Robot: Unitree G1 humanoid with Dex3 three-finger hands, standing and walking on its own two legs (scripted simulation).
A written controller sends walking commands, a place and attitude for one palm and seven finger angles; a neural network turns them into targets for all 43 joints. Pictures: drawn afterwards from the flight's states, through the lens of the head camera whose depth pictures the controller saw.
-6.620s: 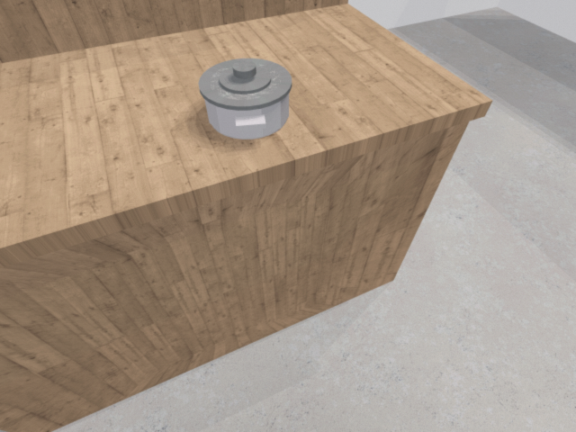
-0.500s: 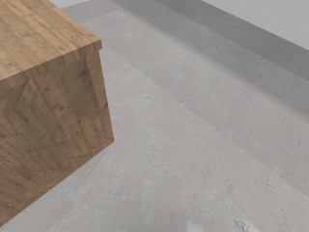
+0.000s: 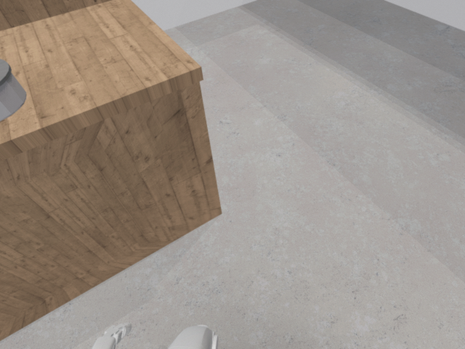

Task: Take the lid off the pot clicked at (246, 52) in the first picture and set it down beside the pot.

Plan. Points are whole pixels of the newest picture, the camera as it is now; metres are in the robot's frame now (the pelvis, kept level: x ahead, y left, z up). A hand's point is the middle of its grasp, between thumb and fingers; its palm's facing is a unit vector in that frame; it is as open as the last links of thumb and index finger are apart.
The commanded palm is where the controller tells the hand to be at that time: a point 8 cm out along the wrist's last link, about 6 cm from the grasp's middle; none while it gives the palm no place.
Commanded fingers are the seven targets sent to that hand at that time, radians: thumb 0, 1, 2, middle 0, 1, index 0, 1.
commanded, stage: turn to face it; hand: left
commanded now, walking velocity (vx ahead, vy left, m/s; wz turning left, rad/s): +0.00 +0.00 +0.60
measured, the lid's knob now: out of the picture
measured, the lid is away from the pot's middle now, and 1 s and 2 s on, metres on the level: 0.00 0.00 0.00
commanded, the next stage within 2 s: take the last steps up to it in 0.84 s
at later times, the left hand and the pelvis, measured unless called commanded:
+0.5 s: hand out of the picture +0.02 +0.30 -0.17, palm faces +0.33 -0.91 -0.27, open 7.4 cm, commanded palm none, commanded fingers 0.00 0.90 0.90 -0.20 -0.30 -0.20 -0.30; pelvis +0.02 +0.06 +0.00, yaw +17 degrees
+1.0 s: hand out of the picture +0.02 +0.22 -0.15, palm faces +0.47 -0.84 -0.26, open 7.4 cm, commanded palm none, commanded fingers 0.00 0.90 0.90 -0.20 -0.30 -0.20 -0.30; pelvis +0.04 +0.02 +0.00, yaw +29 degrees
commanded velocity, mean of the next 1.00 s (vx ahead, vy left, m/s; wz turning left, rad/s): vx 0.02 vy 0.01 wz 0.40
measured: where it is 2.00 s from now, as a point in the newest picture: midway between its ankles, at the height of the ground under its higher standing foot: (192, 326)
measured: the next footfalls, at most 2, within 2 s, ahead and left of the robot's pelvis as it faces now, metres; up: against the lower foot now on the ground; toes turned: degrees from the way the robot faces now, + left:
left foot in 0.28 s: +0.04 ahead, +0.15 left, +0.00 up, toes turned +14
right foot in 0.76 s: +0.13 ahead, -0.05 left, +0.00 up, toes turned +23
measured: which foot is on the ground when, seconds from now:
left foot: up 0.00-0.26, down 0.28-0.78, up 0.80-1.00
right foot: down 0.00-0.26, up 0.28-0.74, down 0.76-1.00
